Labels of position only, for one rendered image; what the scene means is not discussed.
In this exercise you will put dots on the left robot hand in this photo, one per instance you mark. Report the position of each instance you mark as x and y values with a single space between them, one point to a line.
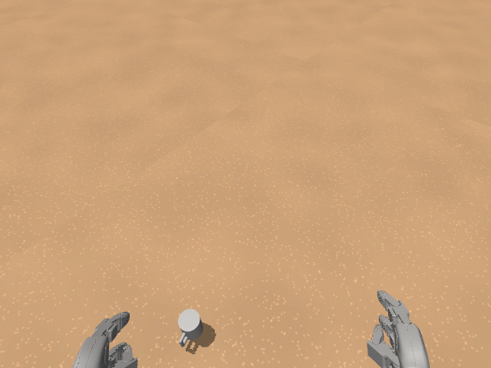
95 353

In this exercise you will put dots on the right robot hand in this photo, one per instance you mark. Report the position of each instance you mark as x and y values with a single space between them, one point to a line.
407 346

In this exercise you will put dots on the mug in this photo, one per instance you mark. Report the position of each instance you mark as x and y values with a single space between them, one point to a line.
191 325

